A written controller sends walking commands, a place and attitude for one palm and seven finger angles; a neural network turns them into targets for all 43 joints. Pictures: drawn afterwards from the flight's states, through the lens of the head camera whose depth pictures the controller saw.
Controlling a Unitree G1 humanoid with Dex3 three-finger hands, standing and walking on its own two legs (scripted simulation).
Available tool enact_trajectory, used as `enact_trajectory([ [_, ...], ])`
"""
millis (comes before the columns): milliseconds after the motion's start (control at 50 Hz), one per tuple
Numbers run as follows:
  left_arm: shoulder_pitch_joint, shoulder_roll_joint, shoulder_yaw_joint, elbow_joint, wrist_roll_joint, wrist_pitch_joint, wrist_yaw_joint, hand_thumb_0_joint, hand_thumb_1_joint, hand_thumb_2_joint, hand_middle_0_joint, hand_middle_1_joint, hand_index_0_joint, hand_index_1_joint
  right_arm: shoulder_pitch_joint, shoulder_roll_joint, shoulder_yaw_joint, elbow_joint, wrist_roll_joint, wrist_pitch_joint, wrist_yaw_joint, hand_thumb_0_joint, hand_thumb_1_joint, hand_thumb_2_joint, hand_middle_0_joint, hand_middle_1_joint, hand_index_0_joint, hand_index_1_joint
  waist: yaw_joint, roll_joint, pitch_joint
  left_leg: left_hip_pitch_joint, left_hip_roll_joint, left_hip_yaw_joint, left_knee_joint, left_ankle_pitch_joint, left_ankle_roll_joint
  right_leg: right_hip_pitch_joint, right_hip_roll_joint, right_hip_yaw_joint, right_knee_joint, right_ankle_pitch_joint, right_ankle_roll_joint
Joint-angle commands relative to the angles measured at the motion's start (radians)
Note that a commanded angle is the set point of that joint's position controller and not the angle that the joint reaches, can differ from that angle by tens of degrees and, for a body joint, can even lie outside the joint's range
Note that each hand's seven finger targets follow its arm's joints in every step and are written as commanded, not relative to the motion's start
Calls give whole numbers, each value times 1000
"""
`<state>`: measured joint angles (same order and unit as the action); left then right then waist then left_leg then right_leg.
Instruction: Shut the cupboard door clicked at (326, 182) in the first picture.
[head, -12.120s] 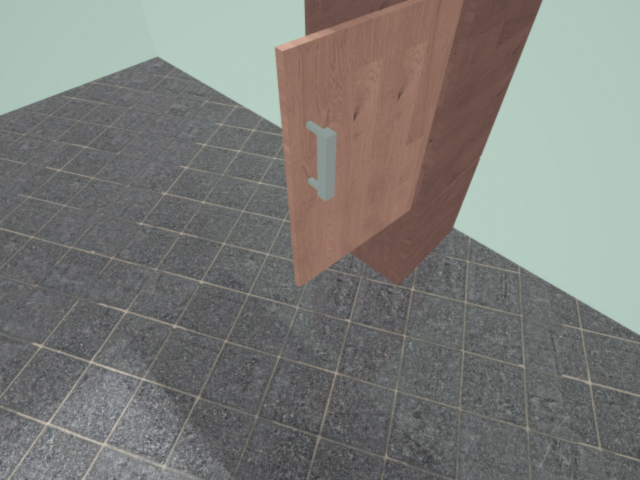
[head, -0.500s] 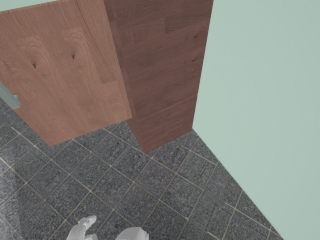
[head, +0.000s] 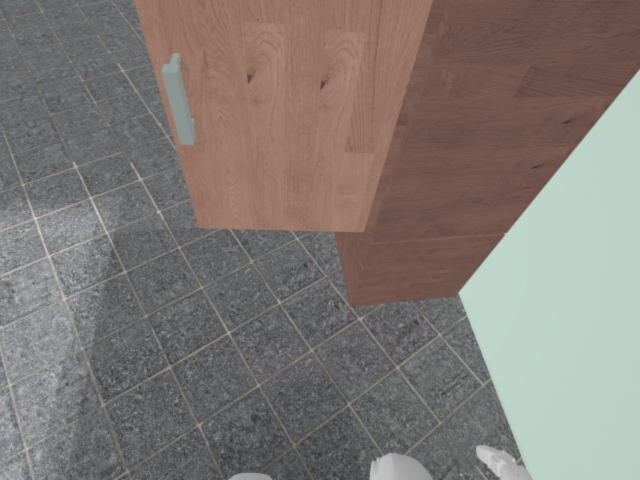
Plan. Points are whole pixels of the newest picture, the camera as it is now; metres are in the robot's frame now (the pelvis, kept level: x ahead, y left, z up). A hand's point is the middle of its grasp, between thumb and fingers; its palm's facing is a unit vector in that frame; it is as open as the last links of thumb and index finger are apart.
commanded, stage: turn to face it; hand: left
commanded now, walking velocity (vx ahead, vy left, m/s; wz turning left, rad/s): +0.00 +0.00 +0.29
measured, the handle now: (182, 100) +0.65 +0.31 +0.05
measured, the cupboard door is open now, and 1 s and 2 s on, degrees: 84 84 84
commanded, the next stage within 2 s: take the last steps up to it in 0.32 s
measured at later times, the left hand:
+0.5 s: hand out of the picture +0.05 +0.13 -0.15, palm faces +0.16 -0.95 -0.25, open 7.3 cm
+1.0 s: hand out of the picture -0.03 +0.20 -0.18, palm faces +0.28 -0.94 -0.17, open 7.4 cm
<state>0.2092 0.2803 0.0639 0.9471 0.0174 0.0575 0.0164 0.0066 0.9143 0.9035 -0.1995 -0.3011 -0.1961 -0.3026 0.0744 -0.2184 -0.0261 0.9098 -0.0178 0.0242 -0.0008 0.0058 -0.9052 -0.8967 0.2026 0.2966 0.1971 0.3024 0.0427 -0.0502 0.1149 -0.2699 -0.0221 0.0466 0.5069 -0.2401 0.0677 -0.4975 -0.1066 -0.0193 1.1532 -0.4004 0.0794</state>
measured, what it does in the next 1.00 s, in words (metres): steps on the spot: right foot, then left foot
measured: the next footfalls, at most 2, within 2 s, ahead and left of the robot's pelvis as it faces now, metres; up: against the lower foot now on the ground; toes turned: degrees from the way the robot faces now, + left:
right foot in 0.32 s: +0.03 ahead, -0.15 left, +0.00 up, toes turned +2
left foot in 0.84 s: +0.07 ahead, +0.14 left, +0.00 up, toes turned +18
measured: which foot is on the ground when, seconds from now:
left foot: down 0.00-0.32, up 0.34-0.82, down 0.84-1.00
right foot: up 0.00-0.30, down 0.32-0.84, up 0.86-1.00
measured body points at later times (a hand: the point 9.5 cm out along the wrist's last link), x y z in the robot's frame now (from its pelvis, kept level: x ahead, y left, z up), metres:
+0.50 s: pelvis +0.00 -0.06 +0.00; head +0.04 -0.08 +0.45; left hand +0.04 +0.18 -0.13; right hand +0.05 -0.30 -0.16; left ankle -0.04 +0.08 -0.66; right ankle -0.01 -0.15 -0.74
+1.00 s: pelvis +0.06 +0.04 +0.00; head +0.08 +0.06 +0.45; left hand -0.04 +0.25 -0.16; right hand +0.18 -0.18 -0.14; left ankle +0.03 +0.12 -0.74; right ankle +0.05 -0.10 -0.66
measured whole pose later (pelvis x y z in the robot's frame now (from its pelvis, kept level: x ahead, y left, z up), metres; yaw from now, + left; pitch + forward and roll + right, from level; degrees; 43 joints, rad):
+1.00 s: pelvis +0.06 +0.04 +0.00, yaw +12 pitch -1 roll +1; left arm 0.36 0.19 0.05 1.13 0.02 0.00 -0.01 0.01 0.91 0.90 -0.20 -0.30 -0.20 -0.30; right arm 0.21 -0.15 -0.04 1.01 -0.02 -0.06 -0.02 -0.01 -0.94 -0.90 0.20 0.30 0.20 0.30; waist 0.04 -0.05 0.06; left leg -0.17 -0.01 0.13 0.44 -0.27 0.04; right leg -0.44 -0.11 -0.06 1.10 -0.36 -0.01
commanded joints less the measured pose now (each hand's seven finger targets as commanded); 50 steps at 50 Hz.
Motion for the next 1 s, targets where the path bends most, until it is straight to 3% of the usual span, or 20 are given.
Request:
enact_trajectory([
  [0, 28, 45, 10, -58, 5, -17, 1, 0, 900, 900, -200, -300, -200, -300, 90, -185, -54, -30, 5, -16, -18, 0, -900, -900, 200, 300, 200, 300, -41, 156, -146, 145, 252, -221, -189, 397, 97, -42, 10, 18, -27, 47, 13],
  [160, -49, 12, -2, -93, -1, -26, 5, 0, 900, 900, -200, -300, -200, -300, 145, -165, -59, 0, -7, -9, -19, 0, -900, -900, 200, 300, 200, 300, -66, 195, -144, 121, 254, -307, -173, 320, 117, 66, 54, 4, -306, -39, -11],
  [260, 68, 10, 2, -52, -9, -49, 14, 0, 900, 900, -200, -300, -200, -300, 115, -146, -61, 8, 3, -4, -17, 0, -900, -900, 200, 300, 200, 300, -10, 139, -183, -15, 192, -299, -64, 290, 55, 378, 83, -13, -705, 178, -34],
  [280, 100, 49, 9, -43, -4, -61, 20, 0, 900, 900, -200, -300, -200, -300, 130, -108, -58, 7, 12, -7, -12, 0, -900, -900, 200, 300, 200, 300, -2, 41, -209, -118, 127, -243, 26, 151, -3, 519, -20, 91, -824, 251, -56],
  [300, 115, 132, 24, -38, 10, -70, 28, 0, 900, 900, -200, -300, -200, -300, 130, -41, -48, -9, 19, -8, -7, 0, -900, -900, 200, 300, 200, 300, -2, -234, -191, -265, -27, -74, 201, -188, -84, 561, -258, 329, -865, 393, -150],
  [320, 100, 143, 16, -48, 6, -71, 26, 0, 900, 900, -200, -300, -200, -300, 110, -86, -60, -11, 10, 6, -6, 0, -900, -900, 200, 300, 200, 300, 5, -194, -158, -229, -15, -86, 393, -368, -93, 402, -367, 345, -877, 458, -244],
  [340, 48, 98, 4, -60, 3, -71, 24, 0, 900, 900, -200, -300, -200, -300, 115, -74, -63, 6, 1, 14, 1, 0, -900, -900, 200, 300, 200, 300, -25, -100, -110, -253, -4, -101, 511, -304, -96, 378, -292, 244, -865, 522, -254],
  [360, 20, 71, 8, -58, 1, -73, 30, 0, 900, 900, -200, -300, -200, -300, 135, -73, -68, 28, 1, 25, -2, 0, -900, -900, 200, 300, 200, 300, -42, -188, -120, -266, 10, -96, 568, -285, -106, 388, -254, 219, -849, 604, -236],
  [400, 11, 37, -7, -54, -6, -80, 25, 0, 900, 900, -200, -300, -200, -300, 157, -70, -66, 64, 2, 29, 1, 0, -900, -900, 200, 300, 200, 300, -57, -150, -98, -275, 27, -86, 635, -190, -123, 408, -180, 109, -815, 716, -203],
  [500, 127, 28, 3, -1, 0, -103, 18, 0, 900, 900, -200, -300, -200, -300, 106, -44, -59, 68, -6, 17, 13, 0, -900, -900, 200, 300, 200, 300, -8, -65, -72, -328, 61, -66, 564, -108, -132, 476, -211, 132, -902, 361, -200],
  [560, 163, 32, 8, 29, 7, -111, 12, 0, 900, 900, -200, -300, -200, -300, 66, -44, -61, 57, -7, 7, 23, 0, -900, -900, 200, 300, 200, 300, 13, -104, -40, -349, 81, -51, 485, -104, -130, 489, -236, 154, -960, 165, -213],
  [640, 203, 44, 11, 71, 14, -117, 4, 0, 900, 900, -200, -300, -200, -300, 13, -36, -50, 42, -6, -9, 30, 0, -900, -900, 200, 300, 200, 300, 27, -99, -16, -321, 84, -18, 332, -116, -120, 490, -247, 144, -982, 104, -227],
  [720, 205, 62, 13, 104, 18, -114, -6, 0, 900, 900, -200, -300, -200, -300, 12, -12, -38, 38, -1, -29, 36, 0, -900, -900, 200, 300, 200, 300, 19, -135, -15, -153, 50, 41, 138, -121, -99, 399, -230, 81, -945, 105, -213],
  [780, 157, 51, 10, 118, 8, -106, -10, 0, 900, 900, -200, -300, -200, -300, 163, -26, -38, 93, -1, -48, 25, 0, -900, -900, 200, 300, 200, 300, -61, -63, -44, 186, 2, 100, -66, -13, -89, 198, -151, -14, -829, 29, -155],
  [800, 150, 22, 2, 111, 4, -103, -15, 0, 900, 900, -200, -300, -200, -300, 250, -77, -51, 118, 0, -56, 14, 0, -900, -900, 200, 300, 200, 300, -102, 49, -78, 344, 58, 33, -96, -67, -70, 87, -104, -56, -683, 15, -125],
  [820, 151, -42, -9, 89, -2, -102, -21, 0, 900, 900, -200, -300, -200, -300, 361, -173, -77, 142, -12, -61, 3, 0, -900, -900, 200, 300, 200, 300, -150, 307, -135, 460, 288, -285, -178, -174, 6, -77, 12, -151, -413, -90, -76],
  [840, 74, -53, -18, 42, 3, -106, -16, 0, 900, 900, -200, -300, -200, -300, 464, -221, -83, 151, -14, -56, -9, 0, -900, -900, 200, 300, 200, 300, -188, 339, -129, 433, 424, -462, -293, -158, 99, -171, 53, -114, -170, -198, -76],
  [860, 14, -46, -13, 23, 4, -109, -16, 0, 900, 900, -200, -300, -200, -300, 441, -211, -78, 152, -9, -52, -18, 0, -900, -900, 200, 300, 200, 300, -172, 209, -66, 349, 444, -445, -304, -106, 136, -197, 8, -46, -50, -150, -99],
  [920, 82, -50, -4, 80, 13, -92, -28, 0, 900, 900, -200, -300, -200, -300, 255, -87, -36, 105, -6, -74, -21, 0, -900, -900, 200, 300, 200, 300, -69, 183, 6, 145, 328, -233, -346, -74, 87, -127, -36, 5, 9, 40, -96],
  [980, 110, -68, -4, 90, 10, -85, -31, 0, 900, 900, -200, -300, -200, -300, 284, -57, -27, 125, -1, -97, -26, 0, -900, -900, 200, 300, 200, 300, -43, 144, -21, 184, 295, -126, -342, 172, 86, -122, -22, -3, -25, 129, -80],
])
